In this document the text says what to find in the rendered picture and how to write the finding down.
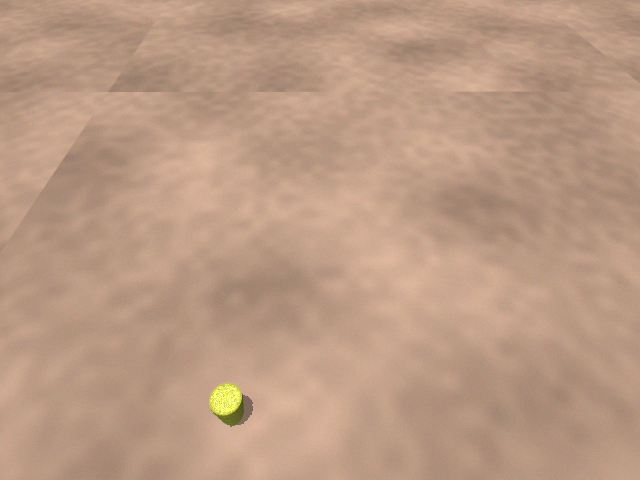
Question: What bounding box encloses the cup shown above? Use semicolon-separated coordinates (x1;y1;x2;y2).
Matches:
209;382;244;425

